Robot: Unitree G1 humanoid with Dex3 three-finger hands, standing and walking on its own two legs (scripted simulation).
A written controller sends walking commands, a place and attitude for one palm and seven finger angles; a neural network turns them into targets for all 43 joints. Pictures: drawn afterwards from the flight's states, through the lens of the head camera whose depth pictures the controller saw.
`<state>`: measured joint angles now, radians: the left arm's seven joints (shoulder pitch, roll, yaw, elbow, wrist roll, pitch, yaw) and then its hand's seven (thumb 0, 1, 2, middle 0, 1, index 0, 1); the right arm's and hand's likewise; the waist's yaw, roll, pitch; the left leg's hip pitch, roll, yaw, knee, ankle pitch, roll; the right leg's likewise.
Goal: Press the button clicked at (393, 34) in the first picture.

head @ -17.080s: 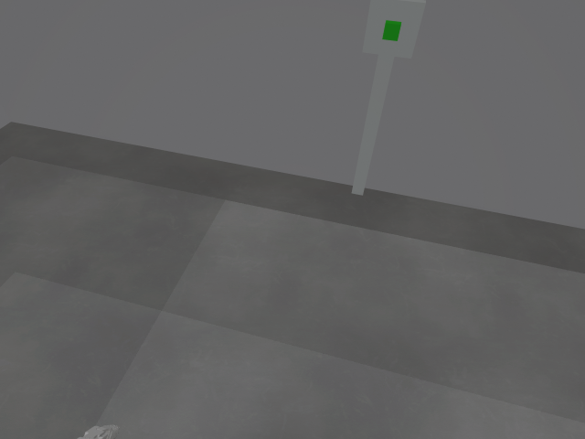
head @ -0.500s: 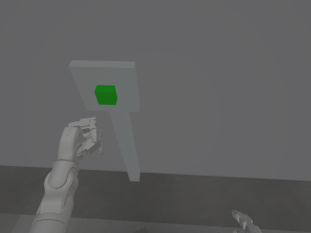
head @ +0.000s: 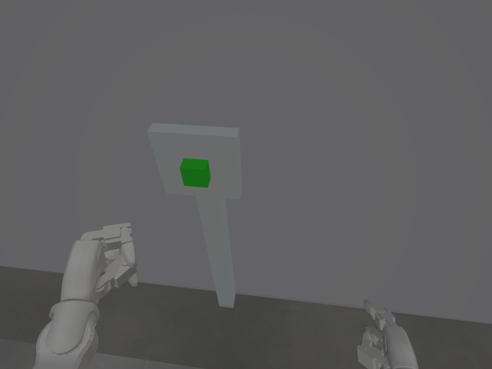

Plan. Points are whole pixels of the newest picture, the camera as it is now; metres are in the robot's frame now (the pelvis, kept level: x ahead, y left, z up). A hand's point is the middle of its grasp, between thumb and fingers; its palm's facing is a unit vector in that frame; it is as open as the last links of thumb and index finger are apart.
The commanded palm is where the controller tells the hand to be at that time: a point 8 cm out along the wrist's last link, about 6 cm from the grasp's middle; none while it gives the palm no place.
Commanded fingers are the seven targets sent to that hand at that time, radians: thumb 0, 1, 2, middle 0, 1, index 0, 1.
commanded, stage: draw the hand back to the body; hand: left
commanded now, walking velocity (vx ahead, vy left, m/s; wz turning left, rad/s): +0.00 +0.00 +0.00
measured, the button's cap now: (196, 171) +0.49 +0.15 +0.05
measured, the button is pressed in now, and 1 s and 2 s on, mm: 0 0 0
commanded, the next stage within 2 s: step back with the hand held close in 0.76 s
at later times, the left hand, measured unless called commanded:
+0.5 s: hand (51, 264) +0.19 +0.25 +0.17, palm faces +0.39 -0.83 -0.39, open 3.1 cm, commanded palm +0.14 +0.29 +0.19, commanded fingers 0.00 0.90 0.90 -1.30 -1.50 -1.30 -1.50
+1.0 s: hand (39, 267) +0.18 +0.25 +0.18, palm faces +0.42 -0.81 -0.41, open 3.1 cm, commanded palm +0.13 +0.29 +0.18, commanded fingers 0.00 0.90 0.90 -1.30 -1.50 -1.30 -1.50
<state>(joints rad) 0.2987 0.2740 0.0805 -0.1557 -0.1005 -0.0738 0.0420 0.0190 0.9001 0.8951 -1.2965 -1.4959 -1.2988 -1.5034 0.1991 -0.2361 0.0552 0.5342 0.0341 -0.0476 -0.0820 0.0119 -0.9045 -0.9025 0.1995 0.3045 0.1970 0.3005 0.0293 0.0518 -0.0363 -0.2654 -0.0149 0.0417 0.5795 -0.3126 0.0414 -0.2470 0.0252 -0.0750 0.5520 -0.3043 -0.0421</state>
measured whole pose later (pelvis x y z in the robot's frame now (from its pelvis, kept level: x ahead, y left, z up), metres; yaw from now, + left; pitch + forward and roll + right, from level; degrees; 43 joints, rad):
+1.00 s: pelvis +0.00 +0.01 +0.01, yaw +0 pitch -3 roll -1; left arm 0.53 0.34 0.33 -0.47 -0.06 -0.13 0.11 0.02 0.89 0.89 -1.30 -1.50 -1.30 -1.50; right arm 0.20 -0.23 0.04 0.59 0.00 -0.06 -0.06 0.01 -0.90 -0.90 0.20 0.30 0.20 0.30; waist 0.04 0.07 0.00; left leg -0.16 -0.01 0.04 0.45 -0.25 0.05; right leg -0.11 0.04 -0.07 0.36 -0.20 -0.03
